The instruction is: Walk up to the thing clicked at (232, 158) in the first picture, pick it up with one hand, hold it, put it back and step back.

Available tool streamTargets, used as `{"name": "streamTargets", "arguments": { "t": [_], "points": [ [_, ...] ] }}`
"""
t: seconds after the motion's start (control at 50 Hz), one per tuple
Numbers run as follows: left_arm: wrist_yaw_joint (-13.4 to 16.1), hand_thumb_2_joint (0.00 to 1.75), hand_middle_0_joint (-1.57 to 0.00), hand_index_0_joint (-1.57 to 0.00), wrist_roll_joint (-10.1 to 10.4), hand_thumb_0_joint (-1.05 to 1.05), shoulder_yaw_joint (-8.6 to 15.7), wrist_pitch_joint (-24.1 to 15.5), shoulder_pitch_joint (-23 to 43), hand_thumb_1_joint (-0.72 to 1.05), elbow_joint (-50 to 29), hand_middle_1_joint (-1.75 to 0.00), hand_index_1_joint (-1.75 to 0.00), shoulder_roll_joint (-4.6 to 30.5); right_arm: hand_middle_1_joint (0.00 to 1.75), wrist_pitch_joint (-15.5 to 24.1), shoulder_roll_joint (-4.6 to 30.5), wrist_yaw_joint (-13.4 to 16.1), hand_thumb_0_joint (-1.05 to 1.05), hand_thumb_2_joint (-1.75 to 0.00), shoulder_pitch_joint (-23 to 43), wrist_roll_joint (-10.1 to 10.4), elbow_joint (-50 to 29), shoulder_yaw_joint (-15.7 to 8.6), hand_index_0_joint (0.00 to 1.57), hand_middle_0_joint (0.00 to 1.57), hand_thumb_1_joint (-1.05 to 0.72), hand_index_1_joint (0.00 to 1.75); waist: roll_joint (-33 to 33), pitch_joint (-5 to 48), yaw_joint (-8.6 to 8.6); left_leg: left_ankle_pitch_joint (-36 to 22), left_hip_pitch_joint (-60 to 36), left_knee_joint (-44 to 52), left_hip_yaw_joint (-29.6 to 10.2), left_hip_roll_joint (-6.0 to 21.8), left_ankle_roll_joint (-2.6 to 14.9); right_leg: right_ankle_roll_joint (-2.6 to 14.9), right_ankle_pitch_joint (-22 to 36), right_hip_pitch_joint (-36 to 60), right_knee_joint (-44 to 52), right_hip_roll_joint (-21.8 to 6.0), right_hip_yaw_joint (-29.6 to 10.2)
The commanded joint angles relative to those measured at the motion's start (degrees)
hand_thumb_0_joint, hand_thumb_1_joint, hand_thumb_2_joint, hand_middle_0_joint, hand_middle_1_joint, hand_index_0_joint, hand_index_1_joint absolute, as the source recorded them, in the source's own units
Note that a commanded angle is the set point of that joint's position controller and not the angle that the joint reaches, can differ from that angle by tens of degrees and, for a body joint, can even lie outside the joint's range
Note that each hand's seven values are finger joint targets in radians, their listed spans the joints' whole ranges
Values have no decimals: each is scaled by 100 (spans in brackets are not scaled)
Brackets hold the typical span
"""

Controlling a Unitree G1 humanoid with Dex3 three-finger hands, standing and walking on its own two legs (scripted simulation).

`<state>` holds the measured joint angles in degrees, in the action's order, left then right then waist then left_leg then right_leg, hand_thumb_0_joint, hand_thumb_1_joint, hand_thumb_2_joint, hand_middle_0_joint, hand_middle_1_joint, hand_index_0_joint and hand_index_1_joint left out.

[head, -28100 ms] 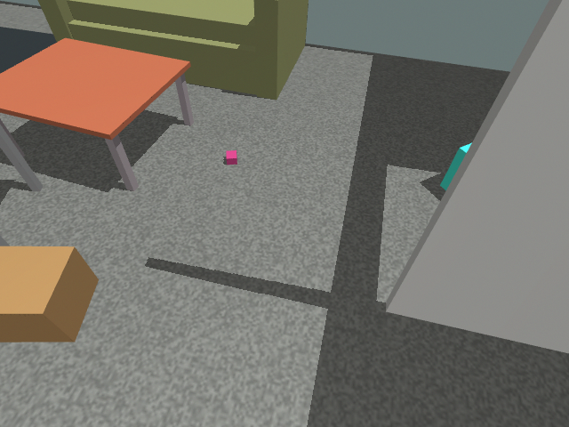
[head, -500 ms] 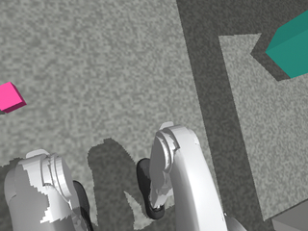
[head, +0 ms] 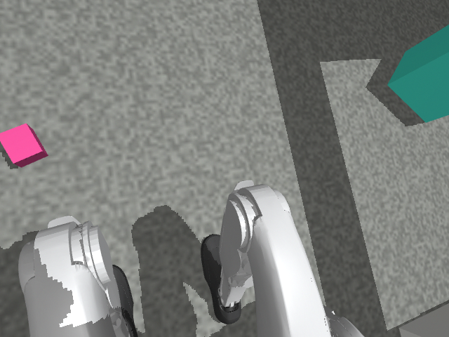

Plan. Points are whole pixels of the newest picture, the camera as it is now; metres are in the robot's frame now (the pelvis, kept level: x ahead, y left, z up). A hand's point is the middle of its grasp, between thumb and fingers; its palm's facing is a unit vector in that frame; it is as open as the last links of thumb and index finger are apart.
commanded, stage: rise first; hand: left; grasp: from above
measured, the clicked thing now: (23, 145) +0.48 +0.29 -0.29
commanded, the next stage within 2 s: approach in 0.28 s
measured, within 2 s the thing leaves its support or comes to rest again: neither
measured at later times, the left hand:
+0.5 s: hand out of the picture +0.44 +0.34 -0.17, palm faces -0.40 -0.19 -0.89, open 14.1 cm
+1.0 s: hand (1, 117) +0.50 +0.29 -0.17, palm faces -0.39 -0.19 -0.90, open 14.3 cm
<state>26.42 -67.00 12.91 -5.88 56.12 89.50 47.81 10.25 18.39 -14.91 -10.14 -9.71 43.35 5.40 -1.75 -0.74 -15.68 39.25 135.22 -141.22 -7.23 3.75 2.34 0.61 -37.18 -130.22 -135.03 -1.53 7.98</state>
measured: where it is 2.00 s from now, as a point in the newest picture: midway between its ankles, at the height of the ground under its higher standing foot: (175, 311)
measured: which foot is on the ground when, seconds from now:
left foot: down 0.00-1.00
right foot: down 0.00-1.00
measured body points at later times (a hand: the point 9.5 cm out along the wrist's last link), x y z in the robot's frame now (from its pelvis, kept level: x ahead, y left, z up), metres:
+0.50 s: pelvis +0.00 +0.00 +0.00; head +0.25 +0.07 +0.37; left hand +0.46 +0.35 -0.12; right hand +0.05 -0.27 -0.09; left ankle +0.07 +0.12 -0.28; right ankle +0.11 -0.11 -0.28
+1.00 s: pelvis +0.00 +0.00 +0.00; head +0.27 +0.05 +0.36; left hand +0.51 +0.29 -0.12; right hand +0.00 -0.26 -0.09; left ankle +0.07 +0.12 -0.28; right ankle +0.11 -0.11 -0.28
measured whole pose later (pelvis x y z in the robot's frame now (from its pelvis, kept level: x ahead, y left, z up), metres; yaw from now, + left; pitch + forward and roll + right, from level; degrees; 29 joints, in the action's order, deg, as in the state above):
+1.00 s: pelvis +0.00 +0.00 +0.00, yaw -1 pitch +34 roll -9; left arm 27.6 -64.6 12.5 2.7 66.3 97.1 47.6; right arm 10.4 18.9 -15.3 -11.0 -9.5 41.6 8.7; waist 0.9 -2.9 -21.0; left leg 39.8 135.4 -140.4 -7.1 4.8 2.5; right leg 0.3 -36.4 -131.6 -134.0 -0.2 7.7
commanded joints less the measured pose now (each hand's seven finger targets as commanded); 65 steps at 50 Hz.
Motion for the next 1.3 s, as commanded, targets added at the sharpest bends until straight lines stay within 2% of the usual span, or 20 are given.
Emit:
{"name": "streamTargets", "arguments": {
  "t": [0.0,0.02,0.08,0.14,0.24,0.28,0.4,0.5,0.54,0.56,0.68,0.72,0.84,0.92,1.02,1.08,1.12,1.16,1.22,1.28],
  "points": [
    [241,101,-10,-9,1,0,-39,-21,1629,-56,-768,-98,-100,1372,30,51,1550,81,0,-90,-1183,25,20,-476,20,20,-90,30,2076,3662,-84,-851,-3067,1518,272,-217,-81,135,1001,1601,1282,323,294],
    [223,100,-11,-10,-6,0,-115,-12,1629,-55,-743,-98,-99,1367,30,63,1546,76,0,-90,-1209,33,24,-461,20,20,-90,30,2108,3574,-66,-886,-3002,1498,307,-213,-77,127,1010,1606,1280,315,273],
    [257,100,-13,-11,-17,0,278,-17,1615,-54,-828,-96,-98,1771,30,37,1599,88,0,-90,-1372,6,107,-509,20,20,-90,30,2059,3776,-45,-1050,-3058,1488,316,-216,-74,123,1151,1789,1249,307,271],
    [220,99,-14,-12,4,0,33,-11,1789,-53,-910,-95,-96,1404,30,52,1530,60,0,-91,-1291,0,31,-495,20,20,-91,30,2034,3742,-123,-912,-3009,1487,338,-217,-65,136,1032,1718,1295,301,236],
    [149,99,-14,-12,54,0,149,15,1466,-52,-928,-95,-97,1626,30,37,1514,85,0,-90,-1305,27,73,-534,20,20,-91,30,1910,3979,60,-1035,-2918,1439,417,-220,-39,117,1154,2032,1373,326,177],
    [73,97,-14,-13,80,0,-58,26,1607,-52,-987,-95,-97,1397,30,42,1435,66,0,-90,-1236,40,14,-503,20,20,-91,30,1822,3937,-17,-1123,-2891,1378,425,-222,-24,109,1261,2066,1379,334,150],
    [29,102,-11,-8,45,0,66,24,1408,-57,-785,-93,-96,1433,30,-1,1539,59,0,-89,-1366,40,106,-566,20,20,-89,30,1932,3791,-48,-1084,-3048,1533,302,-228,-81,145,1170,1849,1275,325,249],
    [158,105,-11,-7,71,0,-290,-60,2281,-60,-1076,-93,-96,842,30,22,1489,94,0,-90,-1422,17,170,-537,20,20,-89,30,2057,3822,-365,-910,-3190,1557,234,-206,-96,137,1064,1577,1338,312,308],
    [236,106,-10,-6,72,0,-667,-79,2858,-61,-1042,-94,-97,499,30,85,1447,85,0,-90,-1382,-19,185,-487,20,20,-89,30,2065,3705,-570,-793,-3157,1482,230,-192,-103,139,1011,1417,1355,332,317],
    [303,107,-10,-6,-7,0,-726,-25,2652,-61,-686,-95,-99,489,30,99,1456,98,0,-90,-1345,-4,179,-472,20,20,-90,30,2127,3686,-508,-790,-3140,1504,280,-214,-104,144,996,1483,1408,355,295],
    [684,107,-11,-7,-180,0,-437,342,3138,-61,-430,-94,-98,1089,30,55,1500,131,0,-90,-1405,-59,151,-354,20,20,-90,30,2553,4206,-345,-1048,-3383,1537,377,-199,-136,181,1253,1683,1322,345,229],
    [736,107,-11,-7,-239,0,-347,510,3207,-61,-191,-93,-97,1099,30,50,1547,82,0,-90,-1435,-76,93,-308,20,20,-90,30,2502,3978,-472,-1069,-3243,1518,379,-203,-123,165,1297,1648,1310,330,229],
    [529,103,-9,-7,57,0,-301,971,2318,-60,548,-98,-100,1155,30,2,1527,8,0,-90,-1290,28,-120,-124,20,20,-90,30,1737,3776,-356,-1352,-2401,1336,469,-224,57,63,1587,2227,1389,423,114],
    [237,101,-9,-7,262,0,97,1020,1750,-59,498,-99,-100,1750,30,12,1616,25,0,-89,-1344,67,-168,-146,20,20,-90,30,1169,3670,-272,-1144,-1892,1274,495,-238,158,-38,1378,2765,1498,412,10],
    [-4,100,-9,-7,440,0,176,602,1718,-58,18,-100,-101,1629,30,80,1580,20,0,-90,-1472,17,-168,-162,20,20,-90,30,1415,3570,-416,-964,-2191,1349,308,-189,72,37,1130,2595,1351,402,183],
    [6,101,-10,-8,422,0,-66,147,2243,-58,-802,-97,-99,1332,30,89,1481,45,0,-90,-1449,-32,-112,-159,20,20,-89,30,1876,3675,-602,-766,-2552,1256,240,-178,-12,102,942,2291,1350,404,270],
    [79,101,-13,-10,353,0,-346,-91,2657,-56,-1733,-95,-97,1193,30,142,1465,56,0,-90,-1433,-49,-7,-238,20,20,-90,30,2641,4133,-551,-881,-3289,1295,247,-152,-135,149,1082,2129,1224,399,307],
    [262,104,-16,-12,342,0,-404,-135,1811,-54,-2203,-91,-95,1178,30,202,1493,88,0,-90,-1328,-15,-17,-363,20,20,-90,30,2903,4418,-249,-932,-3791,1397,281,-135,-214,164,1109,2078,1214,382,294],
    [555,112,-8,-1,294,0,-393,-8,1838,-61,-2194,-87,-94,949,30,165,1485,95,0,-90,-1268,15,20,-482,20,20,-90,30,3072,4540,-204,-1000,-3914,1536,295,-124,-261,215,1250,1826,1155,351,255],
    [627,115,-8,-1,137,0,-514,198,2023,-61,-786,-84,-92,676,30,108,1470,42,0,-91,-1358,-14,205,-351,20,20,-90,30,2396,3471,-474,-981,-2978,1423,291,-152,-146,177,1231,1454,1290,390,337]
  ]
}}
